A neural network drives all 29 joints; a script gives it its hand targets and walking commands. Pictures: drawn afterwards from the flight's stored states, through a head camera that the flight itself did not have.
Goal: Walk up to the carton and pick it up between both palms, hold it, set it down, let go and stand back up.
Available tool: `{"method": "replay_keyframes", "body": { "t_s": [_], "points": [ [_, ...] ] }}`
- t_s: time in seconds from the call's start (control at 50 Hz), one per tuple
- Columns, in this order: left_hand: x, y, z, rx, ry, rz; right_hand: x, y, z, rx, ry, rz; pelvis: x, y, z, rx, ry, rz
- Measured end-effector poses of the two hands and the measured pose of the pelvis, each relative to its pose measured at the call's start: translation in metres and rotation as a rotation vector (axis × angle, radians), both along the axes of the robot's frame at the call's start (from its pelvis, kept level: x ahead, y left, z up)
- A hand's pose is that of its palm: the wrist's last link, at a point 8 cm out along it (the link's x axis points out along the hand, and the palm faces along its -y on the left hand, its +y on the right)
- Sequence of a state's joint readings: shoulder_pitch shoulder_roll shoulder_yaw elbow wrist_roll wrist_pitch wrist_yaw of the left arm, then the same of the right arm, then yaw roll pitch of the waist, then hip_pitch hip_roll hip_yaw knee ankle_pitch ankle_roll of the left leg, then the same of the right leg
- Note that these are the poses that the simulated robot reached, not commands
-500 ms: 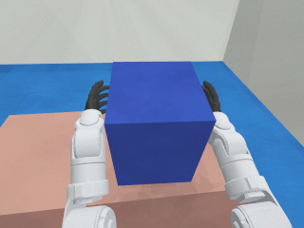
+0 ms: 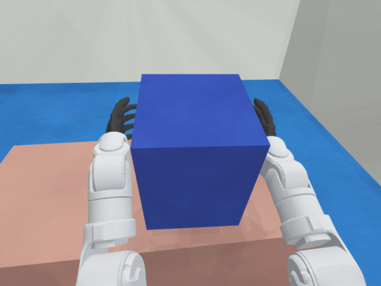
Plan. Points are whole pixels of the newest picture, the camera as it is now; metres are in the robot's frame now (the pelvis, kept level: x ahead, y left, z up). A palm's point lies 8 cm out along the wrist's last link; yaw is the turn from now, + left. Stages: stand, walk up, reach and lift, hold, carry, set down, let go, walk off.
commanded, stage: hold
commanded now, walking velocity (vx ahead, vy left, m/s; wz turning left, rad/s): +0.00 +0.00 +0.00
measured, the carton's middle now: (192, 152) +0.36 +0.00 +0.15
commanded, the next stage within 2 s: none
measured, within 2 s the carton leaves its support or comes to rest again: neither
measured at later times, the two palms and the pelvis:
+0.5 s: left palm (115, 137) +0.36 +0.15 +0.20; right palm (260, 137) +0.36 -0.14 +0.19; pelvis +0.01 +0.00 +0.00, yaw +0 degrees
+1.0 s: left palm (115, 139) +0.36 +0.15 +0.20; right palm (260, 136) +0.36 -0.14 +0.19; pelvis +0.01 +0.00 +0.00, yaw +0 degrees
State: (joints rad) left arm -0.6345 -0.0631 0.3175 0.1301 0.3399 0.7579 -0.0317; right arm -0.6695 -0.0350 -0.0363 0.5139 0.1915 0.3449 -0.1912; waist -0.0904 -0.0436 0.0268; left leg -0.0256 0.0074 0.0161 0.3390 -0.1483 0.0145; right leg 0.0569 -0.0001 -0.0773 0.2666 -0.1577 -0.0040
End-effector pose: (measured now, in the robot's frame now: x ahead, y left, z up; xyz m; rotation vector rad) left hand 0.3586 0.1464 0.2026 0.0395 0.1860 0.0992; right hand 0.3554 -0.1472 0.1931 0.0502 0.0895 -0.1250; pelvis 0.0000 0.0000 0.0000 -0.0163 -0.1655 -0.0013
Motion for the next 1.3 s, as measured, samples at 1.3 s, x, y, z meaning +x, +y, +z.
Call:
{"method": "replay_keyframes", "body": {
  "t_s": [1.3],
  "points": [
    [-0.0043,0.0046,-0.0047,-0.002,-0.006,0.009,-0.0003,0.0043,-0.0006,0.006,-0.011,0.011,0.0018,-0.0005,0.0,0.001,-0.004,-0.001]
  ]
}}
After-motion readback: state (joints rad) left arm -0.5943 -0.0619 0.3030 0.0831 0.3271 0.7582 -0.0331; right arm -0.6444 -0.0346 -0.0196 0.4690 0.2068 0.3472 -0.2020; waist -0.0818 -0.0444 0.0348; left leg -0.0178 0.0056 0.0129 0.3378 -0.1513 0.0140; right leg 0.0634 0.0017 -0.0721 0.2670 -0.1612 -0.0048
